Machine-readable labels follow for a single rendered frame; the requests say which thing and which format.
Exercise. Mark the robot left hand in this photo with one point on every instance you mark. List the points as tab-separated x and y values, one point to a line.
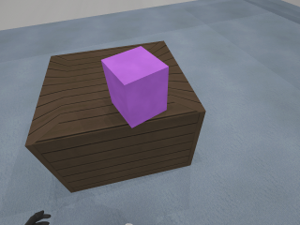
33	220

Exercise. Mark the carton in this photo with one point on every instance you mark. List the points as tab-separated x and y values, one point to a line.
137	83

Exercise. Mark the pedestal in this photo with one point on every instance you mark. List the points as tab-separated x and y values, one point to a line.
85	142

